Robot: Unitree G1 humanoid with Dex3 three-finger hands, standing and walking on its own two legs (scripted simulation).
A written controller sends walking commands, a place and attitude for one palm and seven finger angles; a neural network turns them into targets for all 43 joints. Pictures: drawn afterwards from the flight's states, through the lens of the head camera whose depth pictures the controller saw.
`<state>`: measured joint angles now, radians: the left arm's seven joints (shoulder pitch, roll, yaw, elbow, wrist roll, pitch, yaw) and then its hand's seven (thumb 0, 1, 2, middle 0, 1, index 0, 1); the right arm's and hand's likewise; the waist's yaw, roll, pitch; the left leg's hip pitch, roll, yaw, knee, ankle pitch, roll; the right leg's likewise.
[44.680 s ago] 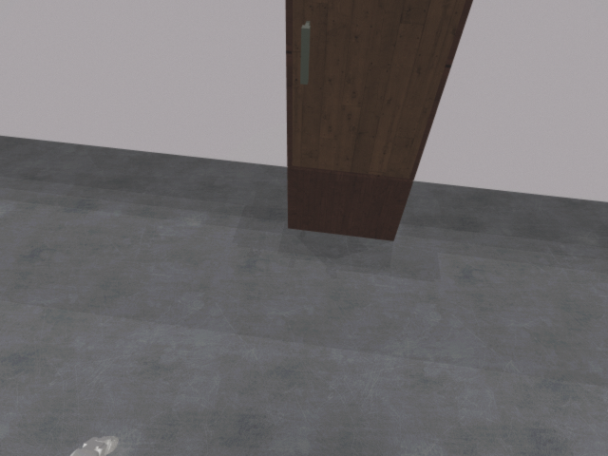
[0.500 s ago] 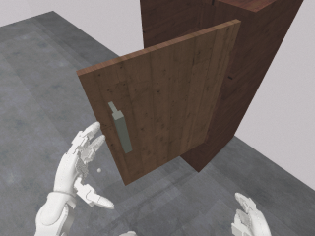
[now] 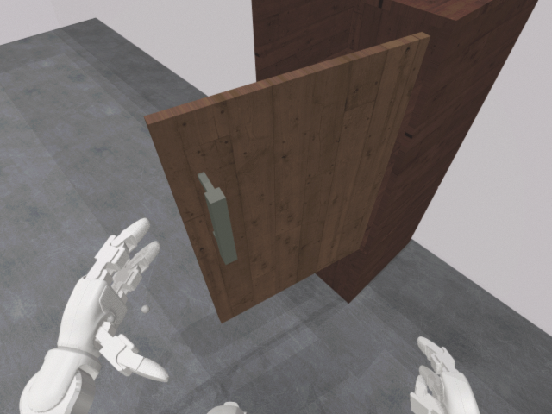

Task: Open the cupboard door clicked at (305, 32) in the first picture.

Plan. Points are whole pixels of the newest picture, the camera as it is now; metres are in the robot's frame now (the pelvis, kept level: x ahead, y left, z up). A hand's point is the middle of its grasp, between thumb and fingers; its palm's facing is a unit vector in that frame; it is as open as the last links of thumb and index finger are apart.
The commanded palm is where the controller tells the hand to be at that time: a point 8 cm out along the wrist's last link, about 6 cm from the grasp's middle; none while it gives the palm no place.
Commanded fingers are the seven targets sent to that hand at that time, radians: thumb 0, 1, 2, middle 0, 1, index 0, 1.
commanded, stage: draw the hand back to the body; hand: left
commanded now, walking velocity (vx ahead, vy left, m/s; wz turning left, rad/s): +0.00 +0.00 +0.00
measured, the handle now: (217, 220) +0.37 +0.11 +0.08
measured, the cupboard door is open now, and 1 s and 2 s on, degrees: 77 77 77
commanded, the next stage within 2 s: step back with the hand held close in 1.48 s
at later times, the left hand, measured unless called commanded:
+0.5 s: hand (79, 302) +0.22 +0.23 +0.13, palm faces +0.13 -0.97 -0.21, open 15.8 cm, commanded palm +0.18 +0.28 +0.15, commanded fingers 0.00 -0.12 0.47 -0.16 -0.30 -0.16 -0.30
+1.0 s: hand (26, 253) +0.24 +0.27 +0.19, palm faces +0.38 -0.83 -0.40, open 10.3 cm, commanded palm +0.19 +0.31 +0.21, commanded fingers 0.00 0.76 0.84 -0.19 -0.30 -0.19 -0.30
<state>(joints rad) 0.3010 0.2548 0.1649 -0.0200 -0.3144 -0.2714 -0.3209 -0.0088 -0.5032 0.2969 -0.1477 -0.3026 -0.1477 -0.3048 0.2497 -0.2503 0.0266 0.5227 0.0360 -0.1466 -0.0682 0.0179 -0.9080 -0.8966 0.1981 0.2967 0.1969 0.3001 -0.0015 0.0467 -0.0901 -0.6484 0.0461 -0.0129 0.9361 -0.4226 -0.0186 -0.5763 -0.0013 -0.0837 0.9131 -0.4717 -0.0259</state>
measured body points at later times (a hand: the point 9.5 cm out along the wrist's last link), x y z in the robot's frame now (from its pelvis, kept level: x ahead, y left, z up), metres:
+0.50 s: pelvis +0.01 +0.02 +0.03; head +0.00 +0.01 +0.48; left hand +0.20 +0.28 +0.14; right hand +0.20 -0.20 -0.04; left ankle +0.03 +0.13 -0.69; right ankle -0.01 -0.10 -0.69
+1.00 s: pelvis +0.04 +0.02 +0.05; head +0.03 +0.01 +0.50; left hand +0.22 +0.31 +0.21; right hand +0.22 -0.20 -0.03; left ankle +0.03 +0.13 -0.69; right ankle +0.00 -0.10 -0.69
